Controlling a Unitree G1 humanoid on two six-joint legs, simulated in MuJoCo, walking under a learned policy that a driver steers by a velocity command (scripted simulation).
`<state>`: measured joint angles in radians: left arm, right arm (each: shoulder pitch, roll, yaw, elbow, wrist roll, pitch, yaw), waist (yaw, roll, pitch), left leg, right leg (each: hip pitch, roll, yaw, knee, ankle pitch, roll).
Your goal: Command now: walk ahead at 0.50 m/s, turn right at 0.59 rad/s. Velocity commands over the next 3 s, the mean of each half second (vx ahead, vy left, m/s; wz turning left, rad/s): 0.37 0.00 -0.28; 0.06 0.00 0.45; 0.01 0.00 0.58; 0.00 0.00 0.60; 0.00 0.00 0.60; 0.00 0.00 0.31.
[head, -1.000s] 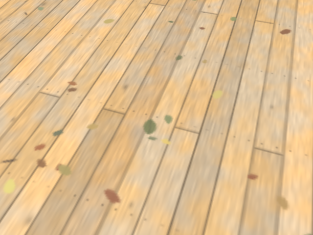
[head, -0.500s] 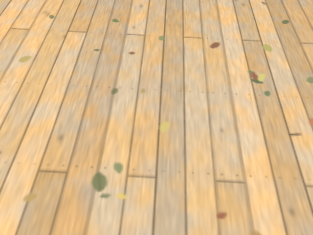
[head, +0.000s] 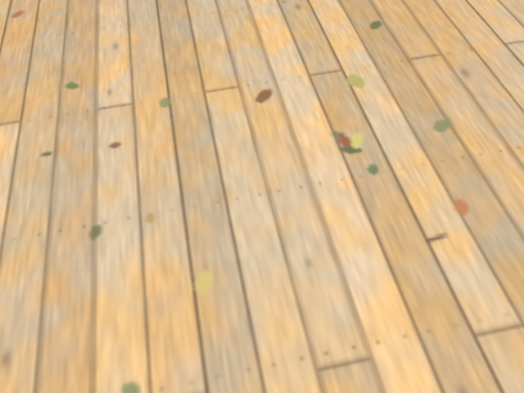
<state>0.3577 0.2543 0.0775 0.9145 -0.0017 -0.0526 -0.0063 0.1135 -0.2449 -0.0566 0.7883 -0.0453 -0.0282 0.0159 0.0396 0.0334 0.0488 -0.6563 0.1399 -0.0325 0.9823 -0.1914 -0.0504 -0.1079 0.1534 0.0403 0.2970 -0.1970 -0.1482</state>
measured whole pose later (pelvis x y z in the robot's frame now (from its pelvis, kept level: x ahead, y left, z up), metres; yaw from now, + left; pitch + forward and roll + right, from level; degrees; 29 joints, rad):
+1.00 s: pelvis +0.26 +0.01 +0.00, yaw +11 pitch +0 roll +1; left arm 0.20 0.25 0.02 0.74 0.02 0.00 0.05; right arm 0.22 -0.33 -0.09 0.77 -0.02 0.08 0.03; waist -0.01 0.05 0.05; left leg -0.47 -0.05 -0.04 1.07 -0.42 -0.05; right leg -0.20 -0.01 -0.07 0.40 -0.20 -0.04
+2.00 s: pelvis +0.24 +0.01 +0.00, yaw +47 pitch +0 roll +1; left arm 0.17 0.26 0.02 0.68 0.02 0.02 0.04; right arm 0.24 -0.36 -0.09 0.74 -0.01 0.08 0.04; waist -0.01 0.06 0.08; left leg -0.45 -0.08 -0.09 1.10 -0.41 -0.05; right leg -0.20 0.00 -0.04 0.42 -0.22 -0.05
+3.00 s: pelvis +0.24 +0.03 +0.00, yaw +72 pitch -1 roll +1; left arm 0.19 0.23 -0.01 0.76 0.02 0.01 0.02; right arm 0.22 -0.30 -0.04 0.82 -0.01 0.05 0.00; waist 0.00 0.04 0.05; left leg -0.27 -0.09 -0.13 0.73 -0.44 -0.02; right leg -0.19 0.03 0.02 0.42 -0.21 -0.05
